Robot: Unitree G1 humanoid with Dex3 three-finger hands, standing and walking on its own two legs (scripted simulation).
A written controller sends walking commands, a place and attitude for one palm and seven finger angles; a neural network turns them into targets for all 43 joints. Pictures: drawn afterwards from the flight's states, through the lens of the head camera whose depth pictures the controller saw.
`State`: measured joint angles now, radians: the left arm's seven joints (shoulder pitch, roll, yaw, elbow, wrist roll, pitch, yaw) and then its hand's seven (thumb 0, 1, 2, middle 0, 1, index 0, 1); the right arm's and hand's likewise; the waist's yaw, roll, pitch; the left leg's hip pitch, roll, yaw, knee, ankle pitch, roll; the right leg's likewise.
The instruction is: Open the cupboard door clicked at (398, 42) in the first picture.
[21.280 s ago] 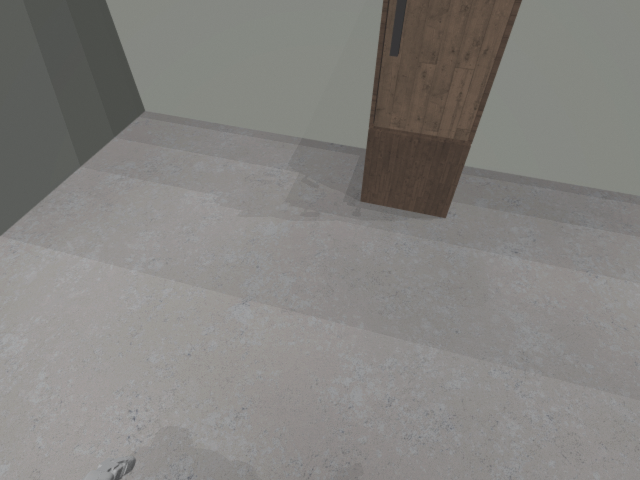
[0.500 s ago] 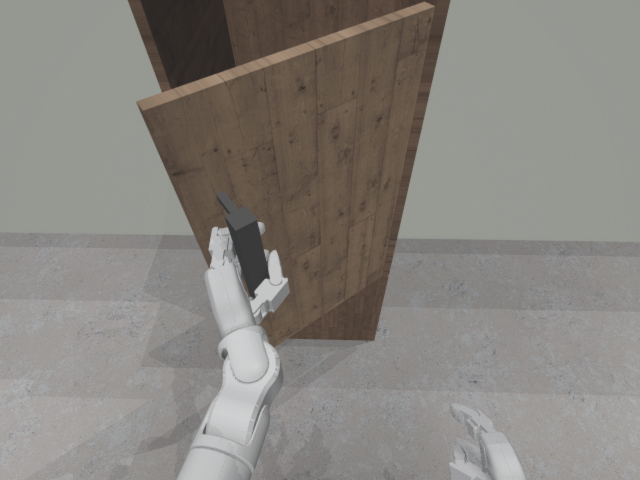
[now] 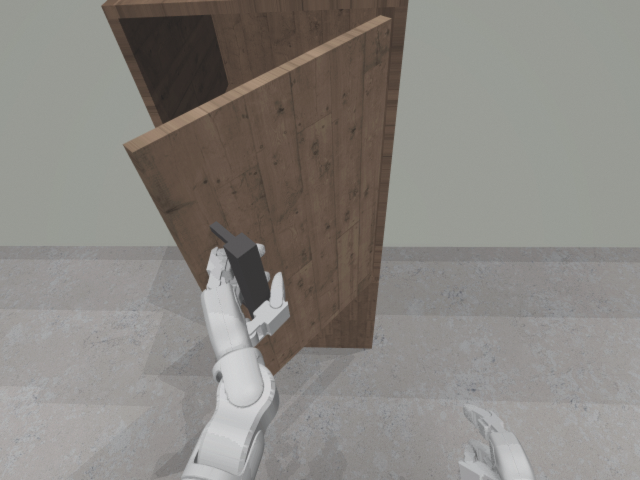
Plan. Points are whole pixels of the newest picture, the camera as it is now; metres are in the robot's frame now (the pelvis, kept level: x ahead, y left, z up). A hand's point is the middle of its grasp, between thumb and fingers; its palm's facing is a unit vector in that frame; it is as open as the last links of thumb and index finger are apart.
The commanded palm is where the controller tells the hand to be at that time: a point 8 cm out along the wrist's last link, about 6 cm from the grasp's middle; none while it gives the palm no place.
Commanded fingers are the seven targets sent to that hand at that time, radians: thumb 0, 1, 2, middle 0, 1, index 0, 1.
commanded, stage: open thumb and fingers to let go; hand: left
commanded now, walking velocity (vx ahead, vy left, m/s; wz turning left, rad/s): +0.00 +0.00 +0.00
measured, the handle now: (244, 279) +0.35 +0.11 +0.07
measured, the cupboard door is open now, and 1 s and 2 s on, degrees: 48 49 49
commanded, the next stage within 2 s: slide the hand sideways off the handle in 0.62 s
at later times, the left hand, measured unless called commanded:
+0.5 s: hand (266, 305) +0.31 +0.08 +0.07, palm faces +0.33 -0.94 -0.02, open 14.4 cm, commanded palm +0.27 +0.13 +0.07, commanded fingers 0.00 -0.50 0.30 -0.18 -0.50 -0.18 -0.50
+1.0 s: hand (257, 327) +0.28 +0.09 +0.07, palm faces -0.18 -0.98 +0.04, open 16.2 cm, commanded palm +0.26 +0.14 +0.07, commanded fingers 0.00 -0.50 0.30 -0.15 -0.30 -0.15 -0.30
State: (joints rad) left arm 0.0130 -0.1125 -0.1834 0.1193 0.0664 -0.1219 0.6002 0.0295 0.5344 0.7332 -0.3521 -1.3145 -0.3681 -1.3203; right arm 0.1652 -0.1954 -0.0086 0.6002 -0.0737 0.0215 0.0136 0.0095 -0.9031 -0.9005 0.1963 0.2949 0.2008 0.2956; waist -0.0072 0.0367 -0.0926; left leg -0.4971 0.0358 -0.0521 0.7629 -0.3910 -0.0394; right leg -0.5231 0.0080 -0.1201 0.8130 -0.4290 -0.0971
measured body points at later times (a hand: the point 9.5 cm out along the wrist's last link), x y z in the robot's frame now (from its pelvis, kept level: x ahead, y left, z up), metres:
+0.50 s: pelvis -0.02 +0.03 +0.00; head +0.00 +0.01 +0.45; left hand +0.28 +0.13 +0.08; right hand +0.14 -0.20 -0.11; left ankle -0.01 +0.18 -0.70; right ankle -0.01 -0.05 -0.71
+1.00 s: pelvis -0.03 +0.08 -0.01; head +0.00 +0.06 +0.44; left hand +0.28 +0.14 +0.07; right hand +0.12 -0.15 -0.10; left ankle -0.01 +0.18 -0.71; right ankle -0.01 -0.05 -0.71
